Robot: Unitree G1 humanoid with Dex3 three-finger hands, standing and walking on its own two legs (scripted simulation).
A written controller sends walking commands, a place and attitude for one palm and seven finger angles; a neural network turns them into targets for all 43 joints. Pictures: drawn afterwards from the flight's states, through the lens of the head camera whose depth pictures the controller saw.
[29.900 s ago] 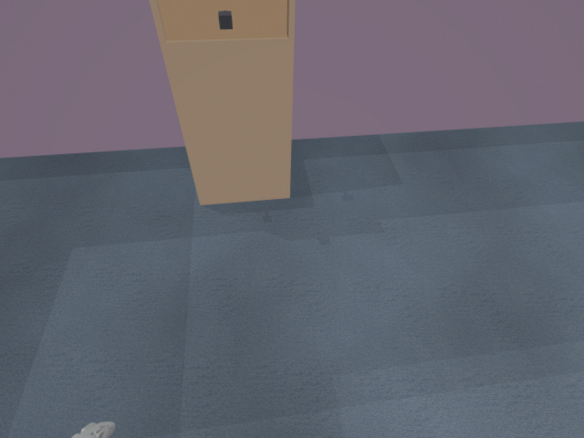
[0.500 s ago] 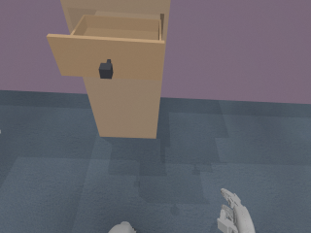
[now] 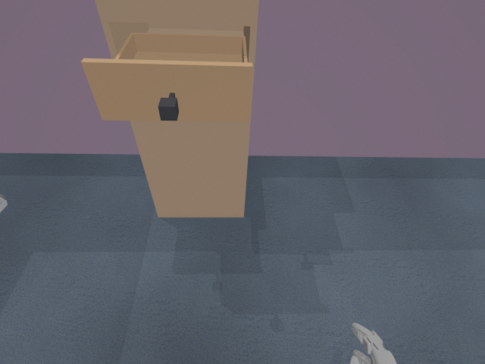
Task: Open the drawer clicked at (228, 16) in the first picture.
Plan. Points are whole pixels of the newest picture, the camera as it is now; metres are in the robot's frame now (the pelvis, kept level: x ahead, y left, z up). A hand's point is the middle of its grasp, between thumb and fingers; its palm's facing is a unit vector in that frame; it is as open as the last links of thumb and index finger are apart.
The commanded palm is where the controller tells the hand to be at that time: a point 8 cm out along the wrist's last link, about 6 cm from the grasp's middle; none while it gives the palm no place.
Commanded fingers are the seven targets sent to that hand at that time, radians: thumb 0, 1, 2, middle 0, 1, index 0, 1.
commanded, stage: stop stepping back and stand still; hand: left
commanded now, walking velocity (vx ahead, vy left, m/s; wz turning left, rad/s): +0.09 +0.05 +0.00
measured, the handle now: (170, 104) +0.65 +0.20 +0.09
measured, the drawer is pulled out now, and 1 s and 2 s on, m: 0.24 0.24 0.24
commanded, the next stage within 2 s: let the arm hang, fingers relaxed in 0.02 s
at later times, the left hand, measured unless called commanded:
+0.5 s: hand out of the picture +0.05 +0.19 -0.17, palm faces +0.06 -0.98 -0.21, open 6.8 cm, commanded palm none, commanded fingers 0.00 0.90 0.90 -0.20 -0.30 -0.20 -0.30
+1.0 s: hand out of the picture +0.11 +0.25 -0.13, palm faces +0.03 -0.93 -0.36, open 7.4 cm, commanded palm none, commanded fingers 0.00 0.90 0.90 -0.20 -0.30 -0.20 -0.30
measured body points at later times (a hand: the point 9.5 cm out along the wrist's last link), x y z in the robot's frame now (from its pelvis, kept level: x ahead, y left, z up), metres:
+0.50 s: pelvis +0.01 +0.00 +0.00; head +0.04 +0.01 +0.45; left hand +0.04 +0.24 -0.15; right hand +0.05 -0.25 -0.15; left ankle +0.04 +0.12 -0.73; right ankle +0.05 -0.11 -0.73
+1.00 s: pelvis +0.03 +0.00 +0.02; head +0.04 -0.02 +0.47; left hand +0.10 +0.30 -0.10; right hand +0.12 -0.28 -0.13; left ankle +0.04 +0.12 -0.73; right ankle +0.05 -0.11 -0.73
